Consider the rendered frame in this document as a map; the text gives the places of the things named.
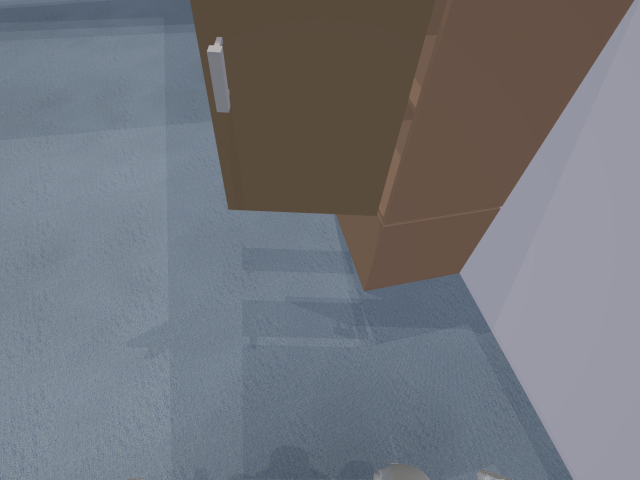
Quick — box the handle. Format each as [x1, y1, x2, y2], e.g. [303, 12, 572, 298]
[207, 37, 231, 113]

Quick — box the cupboard door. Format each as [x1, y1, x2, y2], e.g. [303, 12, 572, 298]
[190, 0, 435, 216]

